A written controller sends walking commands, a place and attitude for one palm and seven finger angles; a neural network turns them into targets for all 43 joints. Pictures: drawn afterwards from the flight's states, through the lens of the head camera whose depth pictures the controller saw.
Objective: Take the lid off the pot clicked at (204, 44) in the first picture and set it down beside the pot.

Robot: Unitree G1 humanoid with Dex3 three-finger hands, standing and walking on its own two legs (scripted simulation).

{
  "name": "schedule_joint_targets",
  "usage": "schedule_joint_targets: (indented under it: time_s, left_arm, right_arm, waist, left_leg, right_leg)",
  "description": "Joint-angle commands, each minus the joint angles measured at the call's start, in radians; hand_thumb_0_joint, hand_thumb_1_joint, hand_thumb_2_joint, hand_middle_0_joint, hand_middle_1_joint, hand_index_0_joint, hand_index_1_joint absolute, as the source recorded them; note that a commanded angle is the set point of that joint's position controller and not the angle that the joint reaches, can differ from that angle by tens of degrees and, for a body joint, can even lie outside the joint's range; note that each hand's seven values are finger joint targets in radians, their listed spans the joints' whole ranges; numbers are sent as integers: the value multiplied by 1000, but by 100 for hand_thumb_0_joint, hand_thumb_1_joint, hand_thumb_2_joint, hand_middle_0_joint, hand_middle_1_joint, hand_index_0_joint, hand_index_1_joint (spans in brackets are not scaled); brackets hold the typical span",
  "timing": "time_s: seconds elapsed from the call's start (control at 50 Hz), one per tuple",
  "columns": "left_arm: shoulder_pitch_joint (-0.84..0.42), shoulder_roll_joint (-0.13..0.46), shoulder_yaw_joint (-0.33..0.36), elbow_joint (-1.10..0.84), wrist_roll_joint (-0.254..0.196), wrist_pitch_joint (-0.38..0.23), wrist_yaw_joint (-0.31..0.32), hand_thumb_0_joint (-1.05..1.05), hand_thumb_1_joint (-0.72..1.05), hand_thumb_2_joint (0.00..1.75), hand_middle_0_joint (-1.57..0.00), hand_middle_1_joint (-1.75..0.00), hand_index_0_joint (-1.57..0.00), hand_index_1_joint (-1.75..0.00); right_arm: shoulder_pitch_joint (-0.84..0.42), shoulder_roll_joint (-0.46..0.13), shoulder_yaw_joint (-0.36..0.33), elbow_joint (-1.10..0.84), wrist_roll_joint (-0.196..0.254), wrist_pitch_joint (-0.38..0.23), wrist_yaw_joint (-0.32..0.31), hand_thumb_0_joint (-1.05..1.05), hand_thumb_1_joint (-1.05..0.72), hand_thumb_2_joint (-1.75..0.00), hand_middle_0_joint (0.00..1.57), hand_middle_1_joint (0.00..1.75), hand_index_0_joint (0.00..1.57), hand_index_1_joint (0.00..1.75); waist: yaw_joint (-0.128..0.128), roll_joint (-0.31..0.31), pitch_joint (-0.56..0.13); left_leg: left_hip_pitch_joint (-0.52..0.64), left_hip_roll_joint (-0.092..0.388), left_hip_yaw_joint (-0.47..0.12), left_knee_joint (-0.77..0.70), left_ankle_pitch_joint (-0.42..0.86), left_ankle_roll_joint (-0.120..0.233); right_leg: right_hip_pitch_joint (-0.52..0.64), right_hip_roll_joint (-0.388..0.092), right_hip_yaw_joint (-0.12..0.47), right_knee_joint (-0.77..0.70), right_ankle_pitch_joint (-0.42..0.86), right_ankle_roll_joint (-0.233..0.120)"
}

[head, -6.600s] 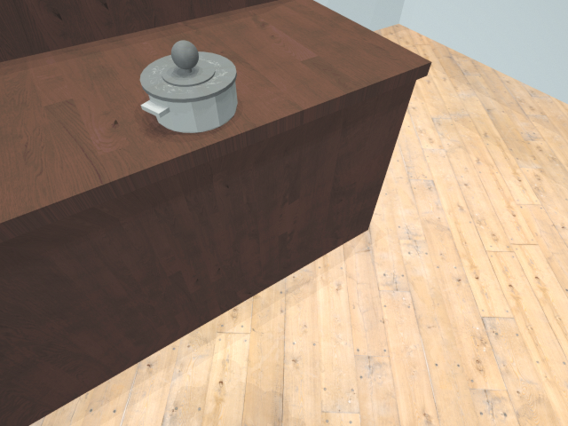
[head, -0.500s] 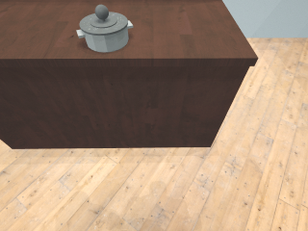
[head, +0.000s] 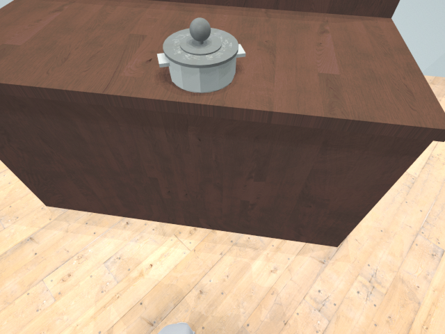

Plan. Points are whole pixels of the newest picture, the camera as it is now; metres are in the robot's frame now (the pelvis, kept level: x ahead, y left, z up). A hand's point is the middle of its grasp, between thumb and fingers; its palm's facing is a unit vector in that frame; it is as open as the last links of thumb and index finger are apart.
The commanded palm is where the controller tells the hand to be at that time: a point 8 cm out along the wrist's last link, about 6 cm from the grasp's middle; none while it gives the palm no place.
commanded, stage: take the last steps up to it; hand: left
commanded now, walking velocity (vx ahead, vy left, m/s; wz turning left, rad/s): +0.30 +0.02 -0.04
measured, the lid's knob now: (200, 29) +0.76 +0.15 +0.16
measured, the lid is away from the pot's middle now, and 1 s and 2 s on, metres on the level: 0.00 0.00 0.00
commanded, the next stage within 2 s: come to a stop and stand still in 0.46 s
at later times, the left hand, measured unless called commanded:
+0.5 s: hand (164, 246) +0.31 +0.18 -0.15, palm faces -0.05 -0.97 -0.24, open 7.4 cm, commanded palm none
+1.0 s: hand (148, 251) +0.30 +0.22 -0.18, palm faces +0.02 -0.97 -0.25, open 7.4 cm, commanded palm none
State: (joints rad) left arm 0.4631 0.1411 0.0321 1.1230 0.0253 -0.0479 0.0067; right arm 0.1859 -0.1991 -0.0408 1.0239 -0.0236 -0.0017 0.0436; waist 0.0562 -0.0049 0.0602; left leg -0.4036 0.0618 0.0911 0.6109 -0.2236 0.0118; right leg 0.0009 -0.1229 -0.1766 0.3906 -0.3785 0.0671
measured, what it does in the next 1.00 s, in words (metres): walks ahead: left foot, then right foot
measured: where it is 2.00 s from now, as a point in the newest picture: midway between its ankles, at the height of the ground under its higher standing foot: (230, 324)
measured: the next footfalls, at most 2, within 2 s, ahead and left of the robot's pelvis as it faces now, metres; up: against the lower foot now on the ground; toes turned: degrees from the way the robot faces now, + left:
left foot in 0.02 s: +0.11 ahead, +0.13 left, +0.00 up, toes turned +6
right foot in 0.44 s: +0.29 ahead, -0.10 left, +0.00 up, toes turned -10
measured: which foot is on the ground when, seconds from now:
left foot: up 0.00-0.00, down 0.02-0.46, up 0.48-0.82, down 0.84-1.00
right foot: down 0.00-0.02, up 0.04-0.42, down 0.44-0.86, up 0.88-1.00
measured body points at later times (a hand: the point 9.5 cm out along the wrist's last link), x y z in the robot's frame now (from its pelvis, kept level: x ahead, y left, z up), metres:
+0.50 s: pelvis +0.18 +0.00 -0.01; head +0.21 -0.03 +0.44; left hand +0.32 +0.23 -0.14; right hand +0.13 -0.22 -0.18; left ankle +0.07 +0.12 -0.71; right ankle +0.25 -0.09 -0.74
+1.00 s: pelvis +0.25 +0.02 +0.00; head +0.30 +0.03 +0.45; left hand +0.30 +0.27 -0.16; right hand +0.35 -0.22 -0.14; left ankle +0.32 +0.14 -0.73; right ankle +0.20 -0.10 -0.67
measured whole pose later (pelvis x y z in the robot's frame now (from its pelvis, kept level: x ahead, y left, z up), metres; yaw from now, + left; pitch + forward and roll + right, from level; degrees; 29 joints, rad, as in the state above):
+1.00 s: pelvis +0.25 +0.02 +0.00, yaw -4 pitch -1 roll +0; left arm 0.21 0.23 0.06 1.01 0.00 0.05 0.04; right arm 0.10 -0.15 -0.02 0.97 -0.02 0.03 -0.03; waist 0.03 -0.03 0.10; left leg -0.31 0.04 0.06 0.52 -0.19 0.01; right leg -0.40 0.01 0.01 1.07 -0.54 0.02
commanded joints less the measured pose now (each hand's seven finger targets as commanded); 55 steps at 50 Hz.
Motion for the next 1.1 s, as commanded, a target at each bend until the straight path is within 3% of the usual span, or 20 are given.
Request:
schedule_joint_targets:
  time_s: [0.0, 0.02, 0.08, 0.14, 0.2, 0.36, 0.4, 0.42, 0.44, 0.46, 0.52, 0.58, 0.72, 0.78, 0.84, 0.88, 0.96, 1.04, 1.06, 1.08]
  left_arm:
    - [14, 89, 26, -74, -15, -7, -2, 0, 90, 90, -20, -30, -20, -30]
    - [-53, 96, 25, -117, -9, -11, 1, 0, 90, 90, -20, -30, -20, -30]
    - [-155, 103, 33, -112, -10, -5, -14, 0, 90, 90, -20, -30, -20, -30]
    - [-106, 55, 32, -94, 1, 20, -20, 0, 90, 90, -20, -30, -20, -30]
    - [-143, 66, 30, -122, 0, 33, -24, 0, 90, 90, -20, -30, -20, -30]
    - [-294, 86, 30, -202, 1, 21, -28, 0, 90, 90, -20, -30, -20, -30]
    - [-159, 125, 40, -159, 4, 5, -22, 0, 90, 90, -20, -30, -20, -30]
    - [-34, 201, 58, -122, 9, -10, -13, 0, 90, 90, -20, -30, -20, -30]
    - [61, 295, 75, -104, -5, -11, -8, 0, 90, 90, -20, -30, -20, -30]
    - [36, 293, 74, -106, -16, -14, -3, 0, 90, 90, -20, -30, -20, -30]
    - [-162, 181, 47, -160, -14, -11, 14, 0, 90, 90, -20, -30, -20, -30]
    - [-224, 141, 27, -162, -7, -14, 20, 0, 90, 90, -20, -30, -20, -30]
    - [-202, 205, 43, -138, -8, 37, 37, 0, 90, 90, -20, -30, -20, -30]
    - [-210, 206, 44, -144, -12, 58, 37, 0, 90, 90, -20, -30, -20, -30]
    - [-158, 133, 27, -166, -20, 71, 47, 0, 90, 90, -20, -30, -20, -30]
    - [-166, 156, 39, -158, -22, 85, 50, 0, 90, 90, -20, -30, -20, -30]
    - [-164, 151, 48, -162, -20, 93, 36, 0, 90, 90, -20, -30, -20, -30]
    - [-177, 124, 33, -185, -16, 89, 24, 0, 90, 90, -20, -30, -20, -30]
    - [-93, 145, 6, -159, -13, 61, 43, 0, 90, 90, -20, -30, -20, -30]
    - [-62, 144, 16, -154, -10, 53, 42, 0, 90, 90, -20, -30, -20, -30]
  right_arm:
    - [339, -256, -63, 28, -14, -53, -42, 0, -90, -90, 20, 30, 20, 30]
    - [378, -265, -62, 32, -4, -43, -48, 0, -90, -90, 20, 30, 20, 30]
    - [188, -121, -27, -8, 4, -58, -62, 0, -90, -90, 20, 30, 20, 30]
    - [127, -68, -16, -19, 3, -79, -64, 0, -90, -90, 20, 30, 20, 30]
    - [124, -81, -15, -16, 7, -84, -62, 0, -90, -90, 20, 30, 20, 30]
    - [170, -113, -26, 17, -5, -66, -61, 0, -90, -90, 20, 30, 20, 30]
    - [167, -88, -15, 27, 2, -66, -61, 0, -90, -90, 20, 30, 20, 30]
    - [181, -57, -9, 17, 12, -69, -57, 0, -90, -90, 20, 30, 20, 30]
    - [204, -37, -7, -6, 17, -68, -56, 0, -90, -90, 20, 30, 20, 30]
    - [158, -69, -10, -6, 19, -60, -61, 0, -90, -90, 20, 30, 20, 30]
    - [95, -42, -11, -13, 7, -43, -53, 0, -90, -90, 20, 30, 20, 30]
    - [165, 2, 2, 23, 10, -13, -57, 0, -90, -90, 20, 30, 20, 30]
    - [72, -18, -5, -9, 21, 18, -67, 0, -90, -90, 20, 30, 20, 30]
    - [72, -56, -18, -16, 15, 22, -68, 0, -90, -90, 20, 30, 20, 30]
    - [91, -166, -36, -41, 8, 19, -78, 0, -90, -90, 20, 30, 20, 30]
    - [33, -162, -32, -65, 3, 21, -93, 0, -90, -90, 20, 30, 20, 30]
    - [-48, -141, -31, -108, 1, 24, -89, 0, -90, -90, 20, 30, 20, 30]
    - [-39, -151, -39, -108, -2, 25, -80, 0, -90, -90, 20, 30, 20, 30]
    - [-61, -223, -66, -115, 12, 1, -76, 0, -90, -90, 20, 30, 20, 30]
    - [-46, -178, -60, -129, 19, 10, -82, 0, -90, -90, 20, 30, 20, 30]
  waist:
    - [-166, 320, -187]
    - [-180, 269, -182]
    - [-109, 125, -44]
    - [-45, 104, 8]
    - [-30, 95, 24]
    - [-61, 65, 34]
    - [5, -2, -22]
    - [44, -132, -127]
    - [48, -270, -196]
    - [58, -234, -219]
    - [-23, -30, -69]
    - [-78, -76, -79]
    - [-45, -150, -104]
    - [-62, -126, -84]
    - [-74, 238, -120]
    - [-62, 260, -138]
    - [-45, 158, -137]
    - [-64, 217, -137]
    - [-19, 116, -231]
    - [-2, 89, -203]
  left_leg:
    - [631, 284, -414, -255, 15, 131]
    - [611, 352, -512, -330, -3, 199]
    - [338, 287, -340, -391, -21, 187]
    - [208, 221, -179, -446, 92, 169]
    - [217, 210, -134, -473, 119, 186]
    - [289, 197, -92, -334, 195, 156]
    - [203, 116, -28, -99, 273, 94]
    - [33, 27, 38, 155, 140, 45]
    - [-131, -75, 62, 442, -348, 2]
    - [-141, -40, -67, 590, -393, 8]
    - [-160, 40, -111, 610, -192, -4]
    - [-2, 25, -70, 389, -156, -44]
    - [91, -38, -33, 34, -54, -67]
    - [246, -7, -47, -162, 234, -46]
    - [314, 308, -302, -242, 939, 164]
    - [265, 312, -311, -217, 882, 217]
    - [246, 233, -216, -240, 579, 171]
    - [229, 222, -249, -289, 297, 156]
    - [335, 206, -175, -30, 541, 88]
    - [383, 131, -153, 35, 552, 46]
  right_leg:
    - [-517, 55, -23, 589, -116, -72]
    - [-617, 78, 77, 753, -244, -94]
    - [-636, -20, 168, 856, -27, -101]
    - [-552, -24, 149, 723, 67, -76]
    - [-545, -25, 140, 577, 114, -64]
    - [-395, 48, 62, 224, 162, -76]
    - [-136, 74, 67, 115, 255, -96]
    - [87, -91, 296, 102, 398, -169]
    - [209, -315, 585, -34, 573, -309]
    - [135, -329, 618, -81, 530, -349]
    - [-106, -240, 411, -132, 405, -309]
    - [-224, -165, 223, -108, 672, -263]
    - [-137, -142, 203, 31, 829, -233]
    - [-231, -89, 184, 126, 650, -159]
    - [-356, 116, 115, 499, -230, -48]
    - [-395, 116, 229, 705, -272, -53]
    - [-436, 115, 225, 752, -139, -32]
    - [-345, 93, 169, 449, -153, -42]
    - [-381, 68, 224, 229, -66, -67]
    - [-330, 69, 188, -52, 168, -73]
